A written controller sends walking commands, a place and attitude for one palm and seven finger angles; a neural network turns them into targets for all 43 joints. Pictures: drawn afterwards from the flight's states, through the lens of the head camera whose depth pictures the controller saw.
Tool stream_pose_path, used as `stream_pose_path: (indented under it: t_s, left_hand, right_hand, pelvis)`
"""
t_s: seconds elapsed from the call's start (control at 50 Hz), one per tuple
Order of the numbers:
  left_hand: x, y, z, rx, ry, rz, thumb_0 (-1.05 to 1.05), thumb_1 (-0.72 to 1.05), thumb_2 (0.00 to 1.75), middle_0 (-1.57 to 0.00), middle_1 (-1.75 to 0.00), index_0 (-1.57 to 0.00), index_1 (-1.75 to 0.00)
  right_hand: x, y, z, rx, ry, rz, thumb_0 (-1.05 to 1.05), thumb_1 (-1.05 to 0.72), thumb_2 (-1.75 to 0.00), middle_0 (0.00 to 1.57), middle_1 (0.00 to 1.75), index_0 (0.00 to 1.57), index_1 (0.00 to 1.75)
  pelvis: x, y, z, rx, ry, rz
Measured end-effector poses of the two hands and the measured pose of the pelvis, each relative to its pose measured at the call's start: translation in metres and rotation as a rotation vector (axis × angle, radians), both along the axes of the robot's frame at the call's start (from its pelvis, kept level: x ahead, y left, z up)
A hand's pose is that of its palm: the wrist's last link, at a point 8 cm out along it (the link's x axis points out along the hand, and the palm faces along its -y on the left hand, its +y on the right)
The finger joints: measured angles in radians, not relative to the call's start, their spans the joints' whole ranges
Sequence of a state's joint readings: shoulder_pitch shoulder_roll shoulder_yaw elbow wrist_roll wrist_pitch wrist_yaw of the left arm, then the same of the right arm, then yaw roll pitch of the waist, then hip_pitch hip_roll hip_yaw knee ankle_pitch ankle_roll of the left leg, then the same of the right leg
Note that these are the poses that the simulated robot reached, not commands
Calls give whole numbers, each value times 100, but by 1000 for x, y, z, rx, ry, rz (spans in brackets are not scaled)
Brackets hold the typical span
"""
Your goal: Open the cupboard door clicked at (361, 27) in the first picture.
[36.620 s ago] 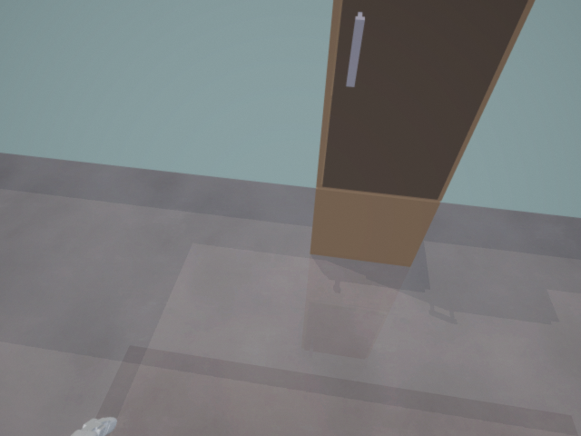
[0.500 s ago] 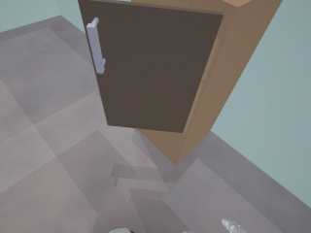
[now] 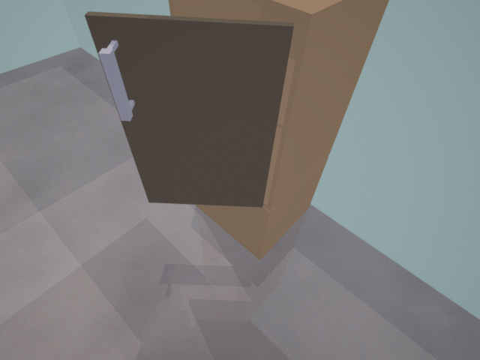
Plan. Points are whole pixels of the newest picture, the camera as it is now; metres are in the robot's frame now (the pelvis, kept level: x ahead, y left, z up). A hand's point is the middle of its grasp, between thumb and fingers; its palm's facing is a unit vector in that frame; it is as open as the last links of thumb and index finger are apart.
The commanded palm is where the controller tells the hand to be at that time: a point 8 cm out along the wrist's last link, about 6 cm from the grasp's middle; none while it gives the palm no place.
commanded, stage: come to a stop and stand still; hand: left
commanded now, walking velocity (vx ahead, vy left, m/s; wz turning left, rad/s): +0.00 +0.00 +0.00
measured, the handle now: (120, 82) +0.61 +0.28 +0.13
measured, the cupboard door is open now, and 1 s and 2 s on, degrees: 41 41 41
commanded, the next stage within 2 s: look again from close up in 0.08 s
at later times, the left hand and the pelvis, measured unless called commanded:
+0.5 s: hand out of the picture +0.02 +0.18 -0.17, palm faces +0.00 -0.97 -0.23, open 7.3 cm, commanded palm none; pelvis +0.01 +0.00 +0.00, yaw -1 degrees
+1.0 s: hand out of the picture +0.02 +0.17 -0.17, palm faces +0.01 -0.98 -0.19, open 7.3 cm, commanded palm none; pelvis +0.02 -0.01 +0.00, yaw -1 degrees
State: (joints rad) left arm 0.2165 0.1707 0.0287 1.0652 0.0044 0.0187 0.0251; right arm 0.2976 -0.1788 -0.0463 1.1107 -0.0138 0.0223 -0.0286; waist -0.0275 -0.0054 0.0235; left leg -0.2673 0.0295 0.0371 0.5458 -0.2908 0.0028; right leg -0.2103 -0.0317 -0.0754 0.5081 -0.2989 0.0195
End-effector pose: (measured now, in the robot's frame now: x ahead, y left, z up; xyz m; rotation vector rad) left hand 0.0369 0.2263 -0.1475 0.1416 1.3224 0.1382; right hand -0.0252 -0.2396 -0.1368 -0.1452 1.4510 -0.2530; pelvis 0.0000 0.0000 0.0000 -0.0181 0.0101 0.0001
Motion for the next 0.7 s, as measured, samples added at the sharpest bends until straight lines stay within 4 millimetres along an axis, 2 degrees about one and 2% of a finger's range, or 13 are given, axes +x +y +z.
stream_pose_path:
  t_s: [0.14,0.3,0.52,0.7]
  left_hand:
    - [-12,-3,7,-1,32,13,0,93,90,-20,-30,-21,-30]
    - [-29,1,11,46,59,-22,0,92,90,-20,-30,-21,-30]
    - [-19,1,12,47,20,-17,0,91,90,-20,-30,-20,-30]
    - [-13,-9,8,17,18,-25,0,91,90,-20,-30,-20,-30]
  right_hand:
    - [10,23,0,62,-14,26,1,-91,-90,20,30,20,29]
    - [29,17,-11,75,-98,55,2,-94,-90,20,30,20,29]
    - [52,8,-7,58,-153,84,1,-93,-90,20,30,20,29]
    - [56,2,0,42,-145,87,1,-92,-90,20,30,20,29]
  pelvis:
    - [1,-4,8,13,-6,-11]
    - [1,2,1,11,-3,-15]
    - [7,-3,2,26,-20,-21]
    - [9,-8,4,24,-17,-26]
